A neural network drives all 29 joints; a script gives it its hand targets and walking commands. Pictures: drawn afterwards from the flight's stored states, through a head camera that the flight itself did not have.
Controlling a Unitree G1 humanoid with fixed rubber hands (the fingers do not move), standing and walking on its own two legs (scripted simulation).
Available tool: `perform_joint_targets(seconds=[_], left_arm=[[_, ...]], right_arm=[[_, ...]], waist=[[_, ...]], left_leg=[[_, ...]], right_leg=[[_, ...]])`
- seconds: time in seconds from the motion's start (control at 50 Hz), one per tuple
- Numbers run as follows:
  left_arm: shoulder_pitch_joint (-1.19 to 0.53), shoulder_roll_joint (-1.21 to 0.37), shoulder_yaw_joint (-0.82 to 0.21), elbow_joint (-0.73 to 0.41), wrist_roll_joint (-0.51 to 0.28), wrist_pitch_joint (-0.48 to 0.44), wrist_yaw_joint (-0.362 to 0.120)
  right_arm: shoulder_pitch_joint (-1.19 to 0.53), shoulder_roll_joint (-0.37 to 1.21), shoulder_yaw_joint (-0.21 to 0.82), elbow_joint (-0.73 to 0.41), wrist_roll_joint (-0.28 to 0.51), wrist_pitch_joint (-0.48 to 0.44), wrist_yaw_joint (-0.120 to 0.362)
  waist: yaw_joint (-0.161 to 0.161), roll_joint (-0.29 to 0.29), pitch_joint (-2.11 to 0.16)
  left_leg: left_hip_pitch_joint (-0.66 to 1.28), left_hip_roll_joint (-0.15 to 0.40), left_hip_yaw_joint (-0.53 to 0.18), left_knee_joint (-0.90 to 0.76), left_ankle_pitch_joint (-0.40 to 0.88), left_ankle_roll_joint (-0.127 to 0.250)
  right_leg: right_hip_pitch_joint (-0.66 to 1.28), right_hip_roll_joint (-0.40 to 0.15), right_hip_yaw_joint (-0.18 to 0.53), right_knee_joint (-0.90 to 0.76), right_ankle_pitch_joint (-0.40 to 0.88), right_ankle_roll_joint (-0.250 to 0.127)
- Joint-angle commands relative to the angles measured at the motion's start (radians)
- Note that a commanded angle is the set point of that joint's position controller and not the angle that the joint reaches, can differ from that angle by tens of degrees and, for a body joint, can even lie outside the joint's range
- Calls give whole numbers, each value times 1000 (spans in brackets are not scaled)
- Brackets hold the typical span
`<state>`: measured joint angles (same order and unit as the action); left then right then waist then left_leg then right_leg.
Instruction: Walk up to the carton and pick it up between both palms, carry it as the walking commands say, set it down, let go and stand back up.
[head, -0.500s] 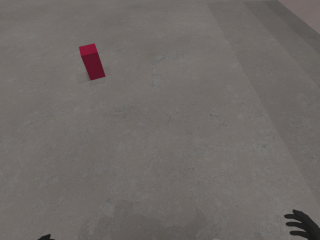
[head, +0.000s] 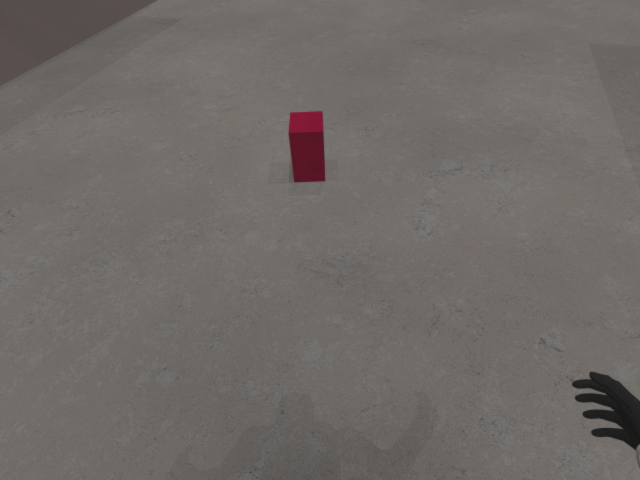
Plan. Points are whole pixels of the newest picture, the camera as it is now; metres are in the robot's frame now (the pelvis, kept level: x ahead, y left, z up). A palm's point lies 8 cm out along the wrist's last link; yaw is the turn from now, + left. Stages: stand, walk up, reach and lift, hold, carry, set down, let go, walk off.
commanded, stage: walk up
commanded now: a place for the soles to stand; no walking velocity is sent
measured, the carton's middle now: (308, 147) +1.64 +0.31 -0.62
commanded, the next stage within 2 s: none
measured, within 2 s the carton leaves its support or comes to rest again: neither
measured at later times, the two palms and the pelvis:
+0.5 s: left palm (125, 328) +0.31 +0.37 -0.03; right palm (563, 322) +0.41 -0.31 -0.09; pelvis +0.26 +0.00 +0.01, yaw +9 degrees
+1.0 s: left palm (151, 235) +0.54 +0.44 -0.08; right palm (492, 212) +0.63 -0.23 -0.05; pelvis +0.50 +0.10 +0.01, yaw +9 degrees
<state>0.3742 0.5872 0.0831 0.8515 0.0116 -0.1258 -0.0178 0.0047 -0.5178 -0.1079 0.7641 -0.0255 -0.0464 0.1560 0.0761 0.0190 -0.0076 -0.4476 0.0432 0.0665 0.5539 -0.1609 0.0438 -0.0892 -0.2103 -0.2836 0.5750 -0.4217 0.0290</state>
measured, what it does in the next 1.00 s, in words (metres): walks ahead: right foot, then left foot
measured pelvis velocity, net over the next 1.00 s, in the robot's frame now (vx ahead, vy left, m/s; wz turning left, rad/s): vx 0.50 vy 0.10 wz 0.16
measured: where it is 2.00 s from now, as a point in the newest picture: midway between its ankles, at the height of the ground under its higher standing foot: (303, 279)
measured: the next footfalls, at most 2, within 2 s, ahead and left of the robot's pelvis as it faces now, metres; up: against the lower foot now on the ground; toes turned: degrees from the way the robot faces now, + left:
right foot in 0.34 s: +0.36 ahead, -0.12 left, +0.00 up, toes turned -3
left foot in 0.72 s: +0.51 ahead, +0.20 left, +0.00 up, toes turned +14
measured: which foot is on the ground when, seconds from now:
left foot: down 0.00-0.34, up 0.36-0.70, down 0.72-1.00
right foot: down 0.00-0.00, up 0.02-0.32, down 0.34-0.72, up 0.74-1.00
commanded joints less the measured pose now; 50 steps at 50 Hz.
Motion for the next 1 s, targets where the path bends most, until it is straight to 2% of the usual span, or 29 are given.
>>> perform_joint_targets(seconds=[0.0,0.02,0.04,0.06,0.08,0.12,0.16,0.22,0.26,0.3,0.32,0.34,0.36,0.38,0.42,0.46,0.5,0.56,0.62,0.66,0.68,0.7,0.72,0.74,0.76,0.8,0.84,0.9,0.98], left_arm=[[-62,55,-17,-130,-19,-9,1],[-111,133,-8,-129,-17,-8,12],[-132,162,-2,-111,-20,-10,11],[-96,150,3,-92,-20,-15,4],[-62,139,5,-77,-14,-14,1],[-10,103,1,-50,-11,-3,-18],[-68,89,5,-66,-4,1,-28],[-140,74,12,-72,5,-8,-39],[-122,67,21,-56,4,-14,-44],[2,91,44,-18,4,-20,-32],[151,148,71,2,11,-28,-16],[191,254,82,-36,5,-35,-5],[106,264,85,-56,-9,-28,-2],[37,221,76,-74,-14,-21,-1],[-31,157,60,-95,-11,-20,-1],[-50,144,54,-100,-2,-23,-9],[-40,162,54,-102,-1,-27,-17],[-52,175,52,-108,-5,-24,-22],[-53,184,45,-104,-6,-16,-22],[-54,185,37,-98,-8,-6,-17],[-42,167,26,-100,-12,-3,-14],[-4,124,8,-101,-15,4,-10],[17,59,-14,-135,-26,5,-7],[-22,83,-12,-147,-23,5,1],[-36,135,-5,-116,-18,11,8],[11,133,8,-81,-18,7,-2],[53,98,6,-54,-11,14,-17],[-39,68,11,-75,-1,21,-31],[-138,39,14,-83,2,17,-42]], right_arm=[[361,-315,-104,34,-9,-6,-57],[313,-330,-98,5,35,-12,-73],[262,-280,-81,-8,51,-15,-83],[233,-228,-62,-17,55,-18,-87],[200,-191,-50,-31,51,-25,-90],[158,-175,-35,-40,26,-34,-85],[184,-181,-38,-44,13,-42,-76],[170,-188,-38,-57,17,-44,-70],[145,-187,-31,-64,22,-39,-71],[151,-141,-8,-68,16,-38,-76],[153,-87,9,-83,15,-46,-79],[204,-59,21,-100,18,-50,-87],[183,-153,4,-74,22,-45,-98],[169,-189,-7,-55,24,-44,-96],[182,-159,-1,-28,14,-40,-88],[197,-136,-1,5,6,-30,-68],[150,-111,1,-5,4,-20,-48],[77,-94,-1,-21,11,-18,-25],[36,-89,-6,-30,21,-17,-19],[65,-91,-14,-24,18,-19,-23],[117,-107,-25,-10,8,-22,-31],[233,-139,-42,24,-7,-28,-47],[375,-243,-77,30,-19,-32,-70],[362,-313,-88,6,19,-34,-85],[275,-281,-79,-14,42,-35,-94],[209,-184,-47,-39,47,-34,-98],[182,-160,-35,-46,26,-41,-96],[237,-170,-39,-46,12,-52,-90],[241,-177,-34,-56,18,-49,-88]], waist=[[-243,368,-181],[-207,152,-187],[-179,49,-116],[-148,58,-82],[-118,70,-58],[-89,129,-33],[-115,138,2],[-115,128,30],[-79,99,30],[-5,1,-17],[75,-184,-82],[67,-311,-170],[34,-172,-118],[12,-104,-58],[-28,-122,5],[-45,-141,25],[-39,-156,31],[-37,-153,43],[-44,-151,55],[-70,-137,52],[-102,-88,29],[-148,37,-50],[-216,281,-159],[-209,251,-126],[-167,84,-74],[-116,82,-8],[-90,135,2],[-122,132,37],[-124,116,59]], left_leg=[[722,236,-574,-195,-375,194],[673,334,-728,-273,-321,264],[592,306,-591,-233,-178,250],[491,259,-475,-221,-28,235],[397,219,-377,-217,30,215],[256,143,-261,-223,39,208],[228,161,-270,-261,-76,230],[152,151,-248,-276,-197,200],[58,140,-213,-217,-200,171],[-84,87,-151,1,-95,121],[-187,-23,-61,347,-29,67],[-356,-113,-89,604,-352,14],[-380,-53,-197,692,-319,-3],[-396,11,-206,705,-246,-9],[-345,77,-176,576,-204,-32],[-203,69,-120,405,-173,-60],[-143,62,-79,285,-123,-67],[-60,49,-28,136,-5,-58],[33,36,-5,51,29,-38],[123,8,16,4,-22,-23],[231,-19,20,-25,-57,-10],[404,-45,6,-58,-133,11],[631,204,-397,-160,-373,110],[603,345,-708,-315,-458,204],[524,345,-616,-286,-413,228],[364,256,-381,-275,-230,190],[252,181,-241,-264,-109,175],[234,196,-220,-297,-120,206],[202,170,-156,-274,-51,170]], right_leg=[[-712,110,30,652,-31,-57],[-783,96,221,709,-65,-66],[-761,42,261,683,14,-64],[-699,21,274,602,45,-60],[-625,12,284,512,49,-55],[-483,30,262,372,69,-32],[-477,44,236,253,97,-21],[-388,81,210,105,239,-40],[-235,121,182,41,306,-58],[52,152,189,-11,254,-96],[213,24,381,-118,68,-148],[296,-290,880,-306,-241,-243],[207,-308,940,-354,-364,-307],[148,-258,798,-339,-316,-314],[25,-174,565,-357,-121,-273],[-100,-117,391,-359,43,-261],[-134,-106,330,-368,27,-265],[-159,-80,271,-380,-27,-239],[-168,-88,241,-356,48,-223],[-181,-100,220,-268,158,-216],[-212,-80,183,-156,265,-198],[-258,-20,117,98,346,-170],[-521,84,73,505,193,-94],[-700,162,209,613,-61,-75],[-707,100,309,650,0,-77],[-625,44,307,527,68,-68],[-503,38,283,401,106,-44],[-491,48,248,263,143,-27],[-400,96,204,101,273,-52]])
